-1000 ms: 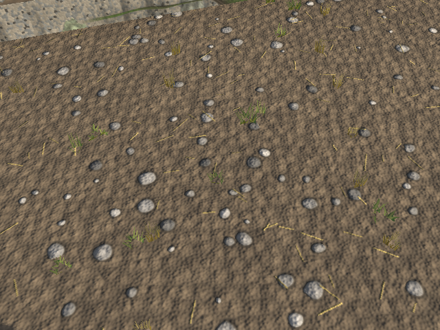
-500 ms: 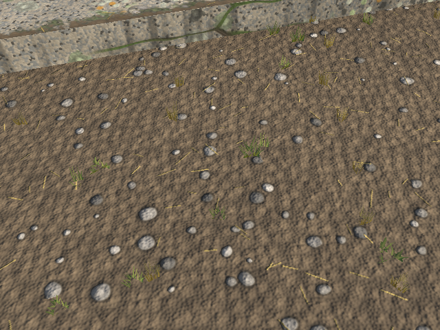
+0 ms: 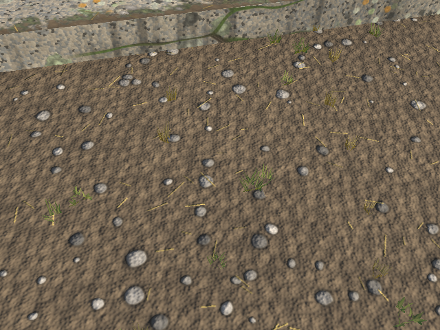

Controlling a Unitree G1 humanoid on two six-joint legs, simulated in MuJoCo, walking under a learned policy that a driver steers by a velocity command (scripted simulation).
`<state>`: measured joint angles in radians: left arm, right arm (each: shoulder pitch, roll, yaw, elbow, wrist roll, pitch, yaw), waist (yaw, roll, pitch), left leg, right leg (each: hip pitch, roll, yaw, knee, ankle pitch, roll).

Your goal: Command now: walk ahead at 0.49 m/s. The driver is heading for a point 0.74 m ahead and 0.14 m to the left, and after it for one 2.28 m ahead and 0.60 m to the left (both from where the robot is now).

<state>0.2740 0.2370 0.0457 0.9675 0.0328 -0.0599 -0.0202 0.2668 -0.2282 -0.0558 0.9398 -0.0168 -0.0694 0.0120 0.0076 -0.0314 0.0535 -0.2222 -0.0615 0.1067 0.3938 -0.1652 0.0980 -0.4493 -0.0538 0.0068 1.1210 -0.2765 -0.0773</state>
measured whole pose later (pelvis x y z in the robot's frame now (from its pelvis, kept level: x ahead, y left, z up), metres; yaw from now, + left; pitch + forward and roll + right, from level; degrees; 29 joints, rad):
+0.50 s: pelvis +0.24 -0.04 -0.01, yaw +1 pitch +0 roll +1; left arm 0.14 0.19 0.03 0.97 0.01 -0.07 0.01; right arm 0.30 -0.20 -0.04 1.02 -0.02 -0.04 -0.02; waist -0.02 0.02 0.10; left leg -0.33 -0.02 -0.01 1.08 -0.47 0.03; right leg -0.34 0.03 -0.11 0.45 -0.10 -0.09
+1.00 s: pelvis +0.27 -0.03 +0.00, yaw +10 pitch +2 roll -1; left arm 0.14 0.23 0.06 0.93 0.00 0.02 0.05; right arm 0.25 -0.23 -0.07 0.97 -0.02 0.02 -0.03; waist -0.03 0.00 0.03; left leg -0.29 -0.04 -0.09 0.45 -0.19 0.03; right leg -0.40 0.04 0.00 0.83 -0.45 0.00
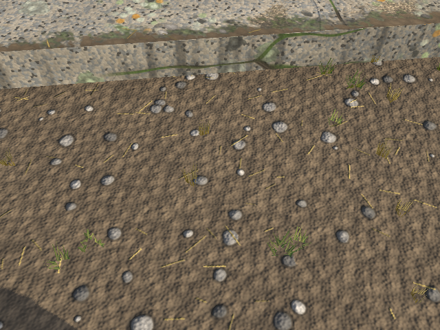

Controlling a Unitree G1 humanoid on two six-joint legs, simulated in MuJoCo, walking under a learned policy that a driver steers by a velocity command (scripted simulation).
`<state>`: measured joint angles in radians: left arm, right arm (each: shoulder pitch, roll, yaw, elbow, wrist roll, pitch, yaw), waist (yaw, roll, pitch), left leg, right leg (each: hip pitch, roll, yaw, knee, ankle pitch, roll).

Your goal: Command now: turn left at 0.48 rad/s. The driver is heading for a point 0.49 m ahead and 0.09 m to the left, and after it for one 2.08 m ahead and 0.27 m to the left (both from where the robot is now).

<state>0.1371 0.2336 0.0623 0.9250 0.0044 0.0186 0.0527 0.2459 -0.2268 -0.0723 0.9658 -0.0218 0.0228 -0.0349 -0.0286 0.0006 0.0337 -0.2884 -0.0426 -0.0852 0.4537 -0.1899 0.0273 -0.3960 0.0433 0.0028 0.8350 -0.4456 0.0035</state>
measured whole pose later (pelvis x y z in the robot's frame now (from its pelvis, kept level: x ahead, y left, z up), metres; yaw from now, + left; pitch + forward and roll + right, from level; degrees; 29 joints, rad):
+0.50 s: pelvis +0.04 +0.00 +0.01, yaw +17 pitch +1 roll +0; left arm 0.37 0.23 0.06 0.91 0.03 -0.07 0.02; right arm 0.12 -0.27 -0.09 0.85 -0.04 0.05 0.08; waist 0.04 0.03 0.01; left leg -0.52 0.04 0.00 0.84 -0.22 0.00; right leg 0.00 -0.03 -0.20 0.24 -0.26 -0.02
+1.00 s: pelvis +0.23 +0.14 +0.00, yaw +17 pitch +0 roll +1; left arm 0.21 0.25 0.06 0.91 0.02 -0.01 -0.05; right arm 0.39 -0.21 -0.03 0.97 -0.02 -0.09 -0.01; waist -0.01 -0.05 0.03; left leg 0.07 -0.09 0.15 0.18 -0.26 0.09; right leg -0.69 -0.06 0.01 0.92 -0.05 -0.04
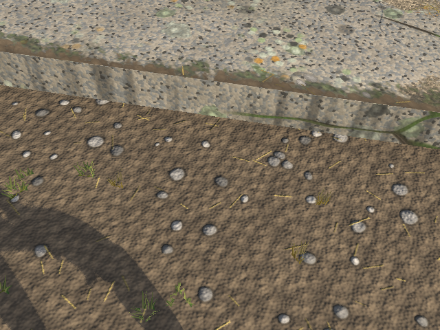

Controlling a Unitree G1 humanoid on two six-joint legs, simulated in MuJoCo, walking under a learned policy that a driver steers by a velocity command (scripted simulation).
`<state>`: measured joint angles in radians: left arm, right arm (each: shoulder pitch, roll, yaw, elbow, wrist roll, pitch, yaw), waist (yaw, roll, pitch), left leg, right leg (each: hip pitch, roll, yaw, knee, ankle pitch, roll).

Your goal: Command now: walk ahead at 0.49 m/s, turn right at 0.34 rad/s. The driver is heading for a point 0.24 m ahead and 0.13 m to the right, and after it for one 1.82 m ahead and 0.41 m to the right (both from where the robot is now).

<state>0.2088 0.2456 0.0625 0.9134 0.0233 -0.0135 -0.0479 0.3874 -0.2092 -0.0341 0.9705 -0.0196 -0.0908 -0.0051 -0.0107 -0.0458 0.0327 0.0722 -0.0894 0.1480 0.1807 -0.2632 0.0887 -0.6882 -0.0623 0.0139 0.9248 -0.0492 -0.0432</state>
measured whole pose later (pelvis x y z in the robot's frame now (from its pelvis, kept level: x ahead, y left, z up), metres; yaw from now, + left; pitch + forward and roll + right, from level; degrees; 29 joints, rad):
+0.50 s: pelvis +0.28 -0.04 +0.00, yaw -17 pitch +1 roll +0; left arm 0.36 0.27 0.07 0.92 0.00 -0.05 -0.01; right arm 0.09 -0.26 -0.02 0.76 -0.05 -0.03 0.02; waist 0.04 0.03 0.05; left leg -0.67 0.13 -0.06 0.88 -0.13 -0.05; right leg -0.09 0.16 0.07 0.30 -0.22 -0.14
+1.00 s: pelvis +0.57 -0.06 +0.01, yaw -22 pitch +1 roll +1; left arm 0.19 0.27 0.03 0.84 0.04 -0.03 -0.04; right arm 0.40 -0.24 -0.03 0.92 -0.01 -0.09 0.01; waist -0.02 -0.05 0.02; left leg -0.09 -0.07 0.06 0.25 -0.18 0.08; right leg -0.59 -0.07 0.02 0.97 -0.19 -0.03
